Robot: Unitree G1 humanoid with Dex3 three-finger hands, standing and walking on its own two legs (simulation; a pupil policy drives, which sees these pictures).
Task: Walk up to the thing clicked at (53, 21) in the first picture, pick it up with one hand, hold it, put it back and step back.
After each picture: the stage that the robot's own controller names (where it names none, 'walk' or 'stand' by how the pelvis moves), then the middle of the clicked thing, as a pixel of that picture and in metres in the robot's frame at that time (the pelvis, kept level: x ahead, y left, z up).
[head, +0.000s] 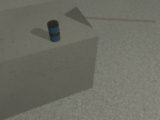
stand; (54, 31) +0.78 +0.18 -0.09
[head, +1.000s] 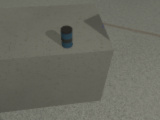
rise first; (66, 37) +0.71 +0.14 -0.08
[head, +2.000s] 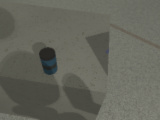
rise first; (49, 61) +0.46 +0.20 -0.06
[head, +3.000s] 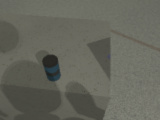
stand; (52, 68) +0.47 +0.16 -0.06
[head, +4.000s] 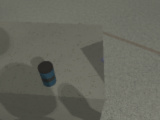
stand; (47, 74) +0.46 +0.18 -0.09
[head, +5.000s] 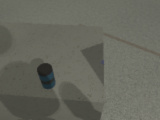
stand; (46, 76) +0.45 +0.18 -0.09
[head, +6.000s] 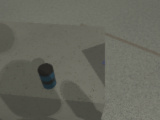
stand; (47, 76) +0.45 +0.18 -0.09
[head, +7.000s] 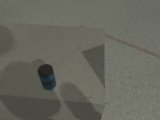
stand; (47, 77) +0.45 +0.18 -0.09
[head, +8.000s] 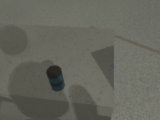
rise first; (56, 78) +0.44 +0.16 -0.09
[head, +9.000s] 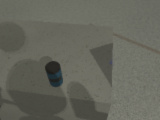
go down; (54, 74) +0.46 +0.16 -0.08
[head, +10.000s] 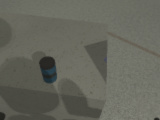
go down; (48, 70) +0.47 +0.16 -0.07
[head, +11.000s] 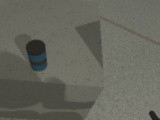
go down; (37, 56) +0.47 +0.15 -0.02
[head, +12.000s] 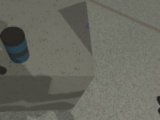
close in; (16, 46) +0.47 +0.16 +0.01
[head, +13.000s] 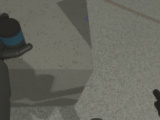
close; (13, 38) +0.49 +0.16 +0.03
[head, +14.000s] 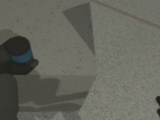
lift; (22, 55) +0.44 +0.16 +0.02
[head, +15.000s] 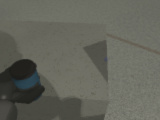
lift; (27, 81) +0.30 +0.17 +0.12
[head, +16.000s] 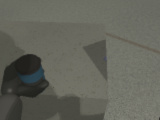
hold; (32, 75) +0.32 +0.16 +0.12
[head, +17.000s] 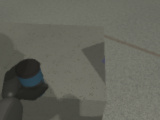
hold; (32, 79) +0.32 +0.17 +0.11
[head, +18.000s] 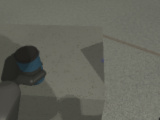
crouch; (31, 66) +0.36 +0.17 +0.13
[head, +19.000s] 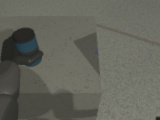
lower; (28, 48) +0.44 +0.17 +0.12
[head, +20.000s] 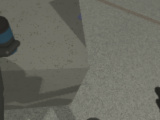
lower; (2, 37) +0.50 +0.18 +0.03
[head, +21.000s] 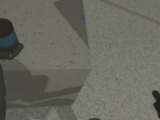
lower; (6, 39) +0.49 +0.17 +0.03
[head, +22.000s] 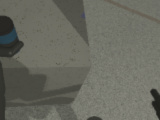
lower; (6, 37) +0.49 +0.17 +0.03
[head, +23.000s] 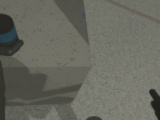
lower; (5, 35) +0.50 +0.17 +0.04
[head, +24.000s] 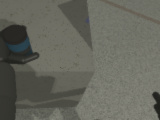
open; (19, 44) +0.47 +0.15 +0.03
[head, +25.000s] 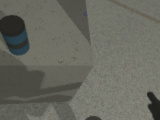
sink last; (16, 37) +0.48 +0.15 +0.03
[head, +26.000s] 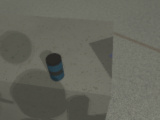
stand; (55, 67) +0.47 +0.15 -0.02
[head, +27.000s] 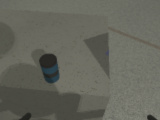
stand; (50, 68) +0.44 +0.14 -0.02
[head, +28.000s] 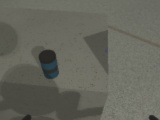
stand; (49, 64) +0.46 +0.15 -0.02
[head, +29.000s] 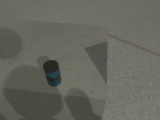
stand; (52, 73) +0.46 +0.15 -0.07
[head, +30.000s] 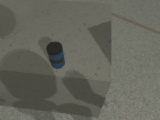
walk; (56, 55) +0.50 +0.13 -0.07
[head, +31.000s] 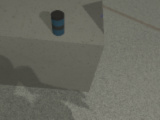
walk; (58, 23) +0.69 +0.13 -0.08
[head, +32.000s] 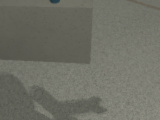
walk; out of the picture +0.99 +0.21 -0.06
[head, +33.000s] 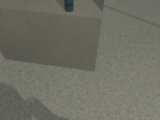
stand; (68, 2) +1.07 +0.13 -0.08
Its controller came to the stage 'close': yes
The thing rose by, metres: 0.20
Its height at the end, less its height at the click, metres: +0.00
